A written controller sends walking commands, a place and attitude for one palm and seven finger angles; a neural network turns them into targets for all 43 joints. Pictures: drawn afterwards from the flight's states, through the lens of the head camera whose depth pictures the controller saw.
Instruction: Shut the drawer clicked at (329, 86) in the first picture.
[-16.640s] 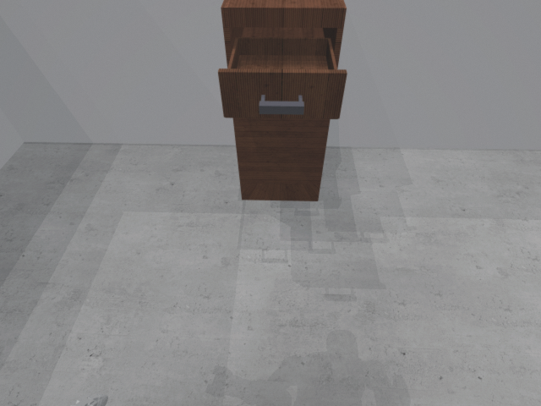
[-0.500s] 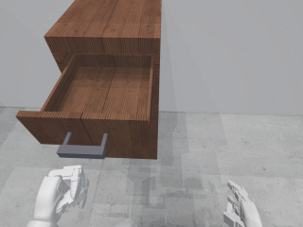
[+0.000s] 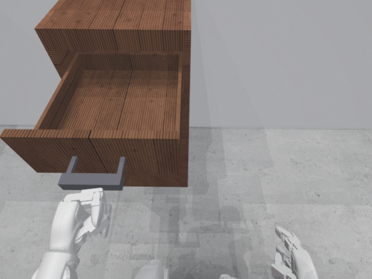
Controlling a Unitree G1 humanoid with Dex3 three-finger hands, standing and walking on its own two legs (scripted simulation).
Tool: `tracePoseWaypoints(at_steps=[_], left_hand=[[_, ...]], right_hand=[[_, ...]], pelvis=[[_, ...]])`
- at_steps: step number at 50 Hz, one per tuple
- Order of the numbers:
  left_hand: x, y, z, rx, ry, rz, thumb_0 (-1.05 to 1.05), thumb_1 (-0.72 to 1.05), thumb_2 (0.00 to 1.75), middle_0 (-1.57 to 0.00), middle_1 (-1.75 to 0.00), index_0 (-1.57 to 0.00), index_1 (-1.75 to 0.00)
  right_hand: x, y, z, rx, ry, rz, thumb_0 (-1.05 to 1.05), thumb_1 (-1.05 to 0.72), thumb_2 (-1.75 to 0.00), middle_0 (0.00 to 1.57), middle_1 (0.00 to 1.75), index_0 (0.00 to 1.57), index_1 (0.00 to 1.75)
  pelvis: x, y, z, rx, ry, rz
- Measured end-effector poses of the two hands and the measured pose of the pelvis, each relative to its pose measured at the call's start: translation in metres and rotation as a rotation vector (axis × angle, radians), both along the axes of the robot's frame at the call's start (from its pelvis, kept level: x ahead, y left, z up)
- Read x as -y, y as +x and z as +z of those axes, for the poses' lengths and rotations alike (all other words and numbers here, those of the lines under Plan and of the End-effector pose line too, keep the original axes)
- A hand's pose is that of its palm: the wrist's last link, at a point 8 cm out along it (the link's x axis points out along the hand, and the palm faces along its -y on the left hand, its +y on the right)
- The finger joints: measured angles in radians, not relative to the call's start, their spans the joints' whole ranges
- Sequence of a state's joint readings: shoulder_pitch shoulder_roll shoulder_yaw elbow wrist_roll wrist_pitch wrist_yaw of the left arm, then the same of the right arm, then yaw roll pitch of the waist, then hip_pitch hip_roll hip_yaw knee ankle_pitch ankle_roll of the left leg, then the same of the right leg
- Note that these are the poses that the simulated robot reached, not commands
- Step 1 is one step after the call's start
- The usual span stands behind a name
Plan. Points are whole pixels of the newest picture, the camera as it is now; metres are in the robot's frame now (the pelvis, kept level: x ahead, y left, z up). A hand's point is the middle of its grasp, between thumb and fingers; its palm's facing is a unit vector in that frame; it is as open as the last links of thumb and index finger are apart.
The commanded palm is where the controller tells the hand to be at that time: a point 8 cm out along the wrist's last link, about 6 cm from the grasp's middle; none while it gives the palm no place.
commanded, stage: bring the fist close to the handle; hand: left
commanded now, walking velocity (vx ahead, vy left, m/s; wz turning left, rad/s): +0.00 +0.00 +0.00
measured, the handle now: (95, 171) +0.32 +0.20 +0.06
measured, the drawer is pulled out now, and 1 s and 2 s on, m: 0.30 0.25 0.13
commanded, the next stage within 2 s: push the drawer shut in 0.20 s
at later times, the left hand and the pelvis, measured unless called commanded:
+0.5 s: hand (106, 212) +0.24 +0.16 +0.05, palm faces +0.01 -1.00 -0.05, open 3.3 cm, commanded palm +0.22 +0.22 +0.06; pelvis +0.00 +0.00 +0.00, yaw +1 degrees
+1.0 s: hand (111, 191) +0.28 +0.16 +0.05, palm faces +0.00 -1.00 -0.06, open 3.0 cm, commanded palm +0.28 +0.22 +0.06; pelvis -0.01 +0.00 +0.00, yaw +1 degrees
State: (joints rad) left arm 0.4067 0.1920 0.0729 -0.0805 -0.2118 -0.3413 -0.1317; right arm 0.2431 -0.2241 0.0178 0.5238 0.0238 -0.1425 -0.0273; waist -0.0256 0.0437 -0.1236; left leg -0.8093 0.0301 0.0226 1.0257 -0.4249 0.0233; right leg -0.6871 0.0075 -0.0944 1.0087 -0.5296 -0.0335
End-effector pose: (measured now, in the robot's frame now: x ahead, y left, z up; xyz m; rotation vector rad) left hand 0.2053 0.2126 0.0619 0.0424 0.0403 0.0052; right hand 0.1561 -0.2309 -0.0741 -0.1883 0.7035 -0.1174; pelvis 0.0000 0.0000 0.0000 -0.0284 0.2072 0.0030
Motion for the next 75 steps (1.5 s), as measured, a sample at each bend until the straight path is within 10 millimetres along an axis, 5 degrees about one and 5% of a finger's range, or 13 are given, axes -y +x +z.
tracePoseWaypoints(at_steps=[12,38,75], left_hand=[[-0.002,-0.012,-0.002,0.010,0.005,0.009,0.02,0.90,0.90,-1.40,-1.60,-1.40,-1.60],[-0.007,0.020,-0.006,0.026,0.012,0.001,-0.01,0.84,0.94,-1.40,-1.60,-1.40,-1.60],[-0.010,0.118,-0.008,0.042,0.008,-0.005,-0.02,0.82,0.95,-1.40,-1.60,-1.40,-1.60]], right_hand=[[0.005,0.010,0.001,0.016,-0.020,0.010,0.01,-0.90,-0.90,0.20,0.30,0.20,0.30],[0.012,0.001,-0.008,-0.041,-0.036,0.021,0.01,-0.90,-0.90,0.20,0.30,0.20,0.30],[0.014,-0.055,-0.019,-0.216,-0.049,-0.044,0.01,-0.90,-0.90,0.20,0.30,0.20,0.30]], pelvis=[[0.001,0.001,-0.004,-0.008,-0.006,0.010],[0.005,-0.002,-0.003,-0.008,-0.007,0.021],[-0.004,-0.014,0.002,-0.013,-0.005,0.002]])
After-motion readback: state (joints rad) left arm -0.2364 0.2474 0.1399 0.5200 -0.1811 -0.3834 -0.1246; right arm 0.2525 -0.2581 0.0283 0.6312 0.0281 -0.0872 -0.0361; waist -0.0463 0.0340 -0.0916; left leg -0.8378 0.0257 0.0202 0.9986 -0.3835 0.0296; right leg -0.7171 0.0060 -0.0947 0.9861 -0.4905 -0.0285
